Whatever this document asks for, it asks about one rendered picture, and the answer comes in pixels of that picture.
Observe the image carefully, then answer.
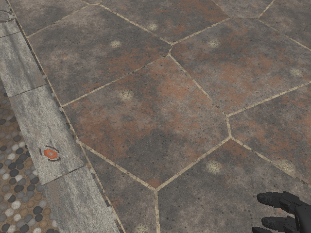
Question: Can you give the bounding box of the right robot hand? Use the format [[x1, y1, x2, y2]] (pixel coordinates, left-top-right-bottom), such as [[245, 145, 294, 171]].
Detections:
[[252, 190, 311, 233]]

